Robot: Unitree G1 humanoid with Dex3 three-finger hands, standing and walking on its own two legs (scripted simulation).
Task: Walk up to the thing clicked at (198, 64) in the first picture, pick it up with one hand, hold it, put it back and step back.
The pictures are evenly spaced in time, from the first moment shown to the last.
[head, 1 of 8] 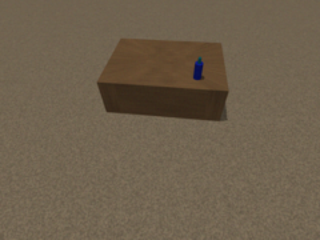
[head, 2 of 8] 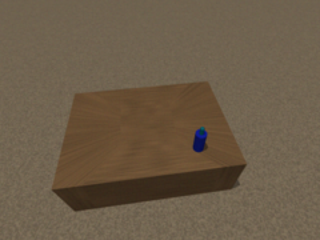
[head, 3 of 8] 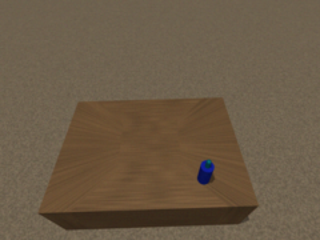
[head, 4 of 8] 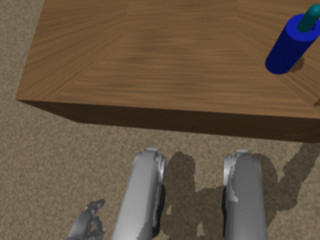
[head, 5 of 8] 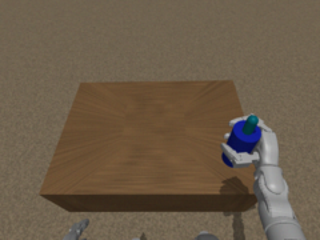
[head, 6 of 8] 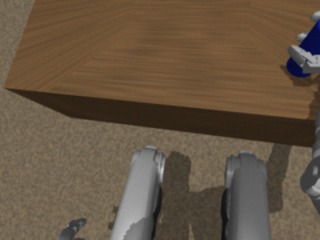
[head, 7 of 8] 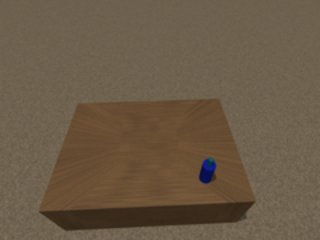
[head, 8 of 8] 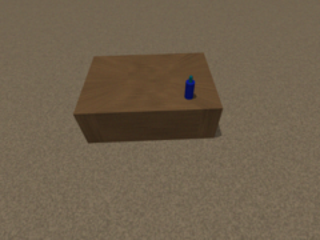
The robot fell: no
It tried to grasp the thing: yes
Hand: right
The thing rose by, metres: 0.39
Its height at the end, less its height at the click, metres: +0.00
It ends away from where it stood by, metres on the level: 0.02
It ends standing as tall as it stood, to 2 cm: yes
